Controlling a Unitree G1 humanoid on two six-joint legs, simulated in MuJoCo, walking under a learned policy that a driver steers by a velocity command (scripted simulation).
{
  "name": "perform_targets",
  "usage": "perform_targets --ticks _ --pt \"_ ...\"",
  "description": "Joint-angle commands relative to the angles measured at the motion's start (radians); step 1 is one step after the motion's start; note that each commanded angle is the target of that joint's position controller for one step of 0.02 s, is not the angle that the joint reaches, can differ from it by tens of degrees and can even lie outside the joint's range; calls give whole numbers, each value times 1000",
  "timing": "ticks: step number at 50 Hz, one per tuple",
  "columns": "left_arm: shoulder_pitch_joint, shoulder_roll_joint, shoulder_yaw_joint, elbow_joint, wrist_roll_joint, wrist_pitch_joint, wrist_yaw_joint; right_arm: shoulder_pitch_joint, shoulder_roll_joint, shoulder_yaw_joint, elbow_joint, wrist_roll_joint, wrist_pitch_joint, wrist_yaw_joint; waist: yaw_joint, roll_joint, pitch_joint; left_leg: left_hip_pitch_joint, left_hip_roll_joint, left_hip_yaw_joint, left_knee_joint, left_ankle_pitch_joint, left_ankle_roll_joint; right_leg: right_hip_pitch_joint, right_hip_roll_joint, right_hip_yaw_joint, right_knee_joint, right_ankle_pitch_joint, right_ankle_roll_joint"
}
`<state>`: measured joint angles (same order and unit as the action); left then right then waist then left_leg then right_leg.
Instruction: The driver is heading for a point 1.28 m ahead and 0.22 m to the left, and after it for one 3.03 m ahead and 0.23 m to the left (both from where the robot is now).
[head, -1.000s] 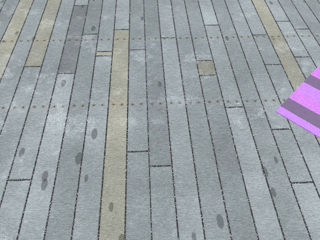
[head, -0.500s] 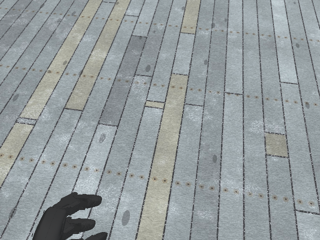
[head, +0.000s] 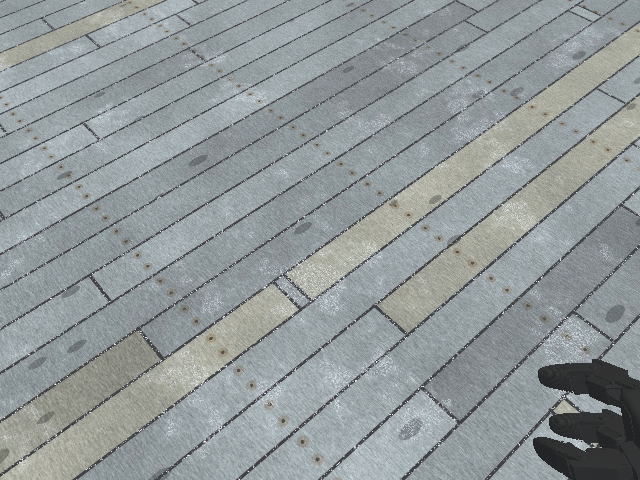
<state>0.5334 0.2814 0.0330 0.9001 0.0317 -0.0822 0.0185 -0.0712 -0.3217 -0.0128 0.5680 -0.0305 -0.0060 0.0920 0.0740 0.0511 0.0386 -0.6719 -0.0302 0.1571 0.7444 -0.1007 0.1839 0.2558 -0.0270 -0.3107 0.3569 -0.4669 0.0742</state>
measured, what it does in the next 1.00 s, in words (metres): walks ahead, turning left: left foot, then right foot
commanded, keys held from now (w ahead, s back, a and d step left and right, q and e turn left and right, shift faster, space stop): w+q+shift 0.24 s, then w+shift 0.66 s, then w+e+shift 0.10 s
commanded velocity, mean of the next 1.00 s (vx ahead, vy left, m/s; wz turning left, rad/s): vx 1.00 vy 0.00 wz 0.44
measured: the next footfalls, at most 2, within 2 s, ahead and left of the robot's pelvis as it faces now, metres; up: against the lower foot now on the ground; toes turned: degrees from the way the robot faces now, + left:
left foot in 0.04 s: +0.21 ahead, +0.02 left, +0.00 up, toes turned +5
right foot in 0.42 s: +0.64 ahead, -0.08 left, +0.00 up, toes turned +22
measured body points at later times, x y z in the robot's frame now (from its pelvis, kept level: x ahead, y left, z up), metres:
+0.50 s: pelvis +0.48 -0.01 +0.01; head +0.50 +0.00 +0.46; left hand +0.56 +0.30 -0.06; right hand +0.61 -0.28 -0.11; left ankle +0.24 +0.02 -0.61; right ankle +0.60 -0.09 -0.70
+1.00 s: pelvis +0.90 +0.19 +0.02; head +0.92 +0.20 +0.47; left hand +0.82 +0.45 -0.11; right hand +1.12 +0.00 -0.09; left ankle +0.91 +0.26 -0.70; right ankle +0.82 +0.00 -0.58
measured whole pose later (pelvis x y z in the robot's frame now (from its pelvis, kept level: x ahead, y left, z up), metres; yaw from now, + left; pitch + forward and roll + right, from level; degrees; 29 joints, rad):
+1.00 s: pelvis +0.90 +0.19 +0.02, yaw +25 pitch +1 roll +1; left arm 0.35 0.27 0.02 0.86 0.01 -0.07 -0.01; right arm 0.22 -0.29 -0.03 0.80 -0.05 -0.07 0.01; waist 0.03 -0.02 0.03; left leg -0.33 -0.08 0.10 0.54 -0.22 0.10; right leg -0.34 -0.03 0.04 1.29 -0.28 -0.08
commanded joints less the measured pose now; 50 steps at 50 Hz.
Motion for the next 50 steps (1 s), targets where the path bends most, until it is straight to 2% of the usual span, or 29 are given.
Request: perform_targets --ticks 1,2,3,4,5,6,8,12,15,18,20,21,22,23,24,25,26,29,33,37,40,42,43,44,45,46,47,48,50 --pt "-194 252 60 -143 10 15 9 583 -170 -87 141 7 -8 -44 -365 -109 -217 841 -83 -86 -74 -87 89 -489 -198 72 744 1221 -89" --pt "-211 131 35 -174 23 12 -11 511 -246 -118 146 35 7 -71 -262 142 -144 933 63 -342 -121 -77 126 -798 10 80 1147 104 -64" --pt "-165 136 26 -304 -4 -7 -10 456 -351 -135 84 -2 25 -71 -183 196 -341 1185 265 -893 -301 -143 339 -1117 76 288 1385 -40 -32" --pt "-268 170 19 -320 5 -34 -13 490 -302 -135 73 6 27 -84 -229 -5 -316 1117 291 -998 -449 -268 317 -1172 15 404 1307 54 -40" --pt "-286 161 12 -315 0 -46 -13 464 -246 -123 105 9 16 -94 -171 -87 -134 929 268 -937 -497 -247 278 -1158 -27 409 1181 98 -46" --pt "-306 149 7 -310 12 -41 -10 439 -210 -113 122 11 -2 -99 -116 -144 -50 762 221 -850 -501 -142 246 -1087 -60 405 1076 89 -39" --pt "-255 140 3 -289 44 4 -8 383 -165 -90 120 12 -34 -104 -30 -157 0 529 146 -698 -503 0 218 -947 -90 407 950 30 -11" --pt "-454 67 -24 -379 27 34 -29 365 -159 -88 125 21 -69 -90 -43 -97 69 223 24 -558 -571 2 159 -761 -97 346 568 240 13" --pt "-505 44 -33 -376 -2 26 -45 412 -157 -93 153 36 -81 -76 -101 -44 26 247 15 -503 -586 142 84 -575 -55 306 327 586 -27" --pt "-524 89 -17 -368 5 20 -39 496 -162 -93 193 35 -81 -82 -137 -29 0 520 72 -516 -489 391 41 -598 -20 299 201 548 -71" --pt "-347 149 17 -316 6 11 -22 503 -215 -100 210 18 -74 -87 -44 -29 -121 639 83 -484 -218 707 0 -440 55 264 184 354 -105" --pt "-158 182 37 -270 4 9 -6 457 -214 -97 205 7 -74 -86 72 -29 -201 539 52 -449 29 669 -23 -227 23 274 199 296 -121" --pt "59 254 60 -235 24 7 15 430 -113 -69 179 -3 -85 -90 157 -129 -323 358 0 -381 410 361 -37 -6 -170 507 207 -39 -148" --pt "-1 337 79 -215 34 8 0 568 -3 -40 132 48 -93 -81 2 -517 -415 59 -153 -307 667 -323 -82 130 -399 1178 -80 -258 -265" --pt "-123 237 72 -241 21 15 -16 494 -71 -34 156 14 -83 -94 1 -284 -244 -87 -54 -310 715 -266 -63 26 -374 1195 -116 -364 -286" --pt "-175 163 57 -239 12 12 -23 390 -91 -38 149 4 -78 -85 6 -123 -142 -90 -9 -303 670 -189 -68 -96 -334 1000 -94 -257 -285" --pt "-178 128 49 -212 18 9 -26 328 -83 -34 133 -1 -76 -75 -6 -42 -69 -69 17 -295 613 -174 -69 -212 -288 872 -103 -112 -272" --pt "-130 82 30 -128 8 -15 -27 284 -26 -15 97 -13 -53 -46 -63 -114 -2 -48 47 -315 500 -202 -83 -348 -206 674 -160 47 -238" --pt "-114 108 31 -89 -16 -40 -35 109 -30 5 15 -16 -51 -33 -77 -110 81 -107 64 -249 242 -44 -113 -411 -164 468 -284 293 -244" --pt "-64 129 30 -50 -37 -53 -43 -17 3 30 -14 -3 -61 -10 -55 -86 99 160 62 -84 -71 198 -85 -457 -137 316 -409 636 -223" --pt "-32 193 39 -21 -28 -46 -33 12 -37 17 6 -13 -61 -31 -88 -128 29 234 -6 -40 -143 116 -46 -234 -165 261 -257 1179 -205" --pt "-31 236 46 -5 -11 -18 -12 240 -95 -11 75 -19 -58 -57 -204 -188 -125 482 -70 -43 -141 -41 -16 -190 -188 238 92 1448 -183" --pt "-64 234 44 -12 -9 -4 -4 449 -128 -32 144 -18 -55 -73 -304 -171 -216 706 -48 -74 -182 -58 6 -284 -162 226 373 1358 -169" --pt "-54 154 27 -39 1 -2 -7 606 -206 -61 183 -32 -53 -92 -324 -56 -329 945 155 -298 -163 -327 28 -498 -92 234 755 876 -175" --pt "43 34 2 -88 -41 -13 -27 553 -263 -79 170 -32 -50 -95 -178 253 -469 1145 411 -904 -349 -571 135 -846 91 323 1124 40 -138" --pt "-64 130 18 -103 -36 -16 -17 488 -208 -81 156 -15 -49 -89 -210 87 -387 1094 388 -937 -440 -527 126 -991 43 408 1171 79 -173" --pt "-160 122 15 -119 -37 -18 -16 435 -146 -69 175 -11 -61 -91 -182 -3 -200 929 361 -743 -449 -379 104 -1027 -9 399 1105 169 -174" --pt "-177 94 6 -115 -34 -15 -22 413 -100 -61 196 -17 -74 -88 -143 -75 -91 759 329 -627 -481 -238 79 -985 -46 397 1025 193 -174" --pt "-136 60 0 -97 -12 22 -43 382 -51 -46 218 -15 -96 -92 -63 -35 -34 556 278 -464 -550 -180 22 -868 -87 411 936 207 -160"
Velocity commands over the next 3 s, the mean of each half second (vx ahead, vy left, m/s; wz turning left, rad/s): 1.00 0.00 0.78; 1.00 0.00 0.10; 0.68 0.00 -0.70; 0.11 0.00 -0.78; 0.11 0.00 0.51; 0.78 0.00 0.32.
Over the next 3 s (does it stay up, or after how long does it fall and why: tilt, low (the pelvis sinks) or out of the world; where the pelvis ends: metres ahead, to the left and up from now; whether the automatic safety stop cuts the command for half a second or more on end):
stays up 1.80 0.45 0.01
